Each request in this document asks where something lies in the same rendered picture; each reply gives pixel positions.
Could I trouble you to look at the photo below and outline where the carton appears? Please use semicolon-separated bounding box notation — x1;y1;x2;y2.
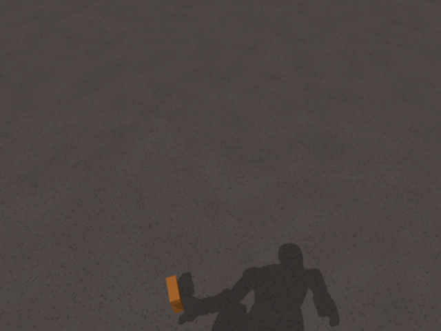
166;275;184;314

